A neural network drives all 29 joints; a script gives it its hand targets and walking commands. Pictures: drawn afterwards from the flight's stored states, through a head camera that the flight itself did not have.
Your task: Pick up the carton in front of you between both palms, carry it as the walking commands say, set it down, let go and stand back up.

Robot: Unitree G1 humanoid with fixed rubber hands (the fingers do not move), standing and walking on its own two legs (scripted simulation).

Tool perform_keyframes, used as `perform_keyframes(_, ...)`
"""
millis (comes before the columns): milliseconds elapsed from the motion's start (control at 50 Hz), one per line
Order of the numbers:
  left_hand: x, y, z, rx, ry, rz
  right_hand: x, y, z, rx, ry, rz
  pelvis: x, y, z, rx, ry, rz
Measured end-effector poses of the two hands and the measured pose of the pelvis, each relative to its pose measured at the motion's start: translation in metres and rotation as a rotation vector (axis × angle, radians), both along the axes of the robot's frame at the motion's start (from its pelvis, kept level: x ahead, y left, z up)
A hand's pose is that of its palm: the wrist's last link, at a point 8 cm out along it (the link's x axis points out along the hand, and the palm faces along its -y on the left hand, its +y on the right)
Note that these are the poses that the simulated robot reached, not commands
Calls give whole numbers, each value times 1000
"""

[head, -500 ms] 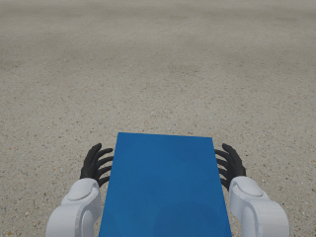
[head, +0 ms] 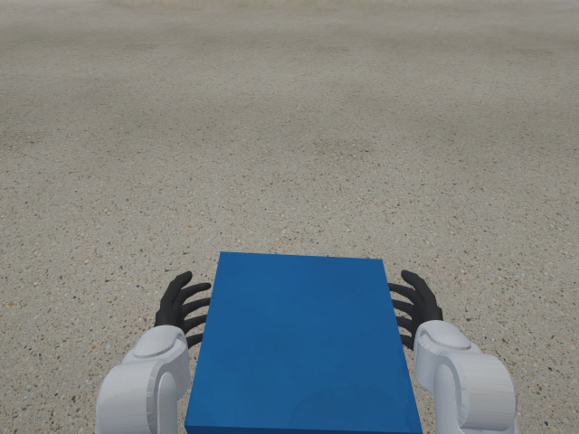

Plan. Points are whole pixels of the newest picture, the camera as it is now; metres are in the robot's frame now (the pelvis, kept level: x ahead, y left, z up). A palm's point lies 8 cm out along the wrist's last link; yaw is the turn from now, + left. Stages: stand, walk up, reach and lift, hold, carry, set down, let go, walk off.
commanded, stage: carry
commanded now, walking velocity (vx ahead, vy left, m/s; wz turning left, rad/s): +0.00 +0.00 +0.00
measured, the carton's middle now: (295, 374) +0.23 +0.01 +0.01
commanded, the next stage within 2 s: hold in 1.44 s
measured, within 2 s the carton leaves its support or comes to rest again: neither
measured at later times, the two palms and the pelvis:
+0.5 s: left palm (172, 351) +0.24 +0.16 +0.06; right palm (406, 347) +0.24 -0.14 +0.05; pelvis -0.03 +0.01 +0.00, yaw +0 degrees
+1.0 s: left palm (178, 347) +0.26 +0.16 +0.05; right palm (404, 344) +0.25 -0.14 +0.04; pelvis -0.04 +0.01 +0.00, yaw +0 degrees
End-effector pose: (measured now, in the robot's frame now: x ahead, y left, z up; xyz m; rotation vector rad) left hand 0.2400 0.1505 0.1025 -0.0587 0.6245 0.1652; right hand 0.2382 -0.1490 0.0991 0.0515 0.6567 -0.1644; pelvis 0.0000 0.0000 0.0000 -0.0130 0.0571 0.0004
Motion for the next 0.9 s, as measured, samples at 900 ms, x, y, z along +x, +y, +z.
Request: perform_keyframes(900,16,7,-57,85,-4,-51,17,9,-59,-74,-5,44,-45,8,1,16,-22,5)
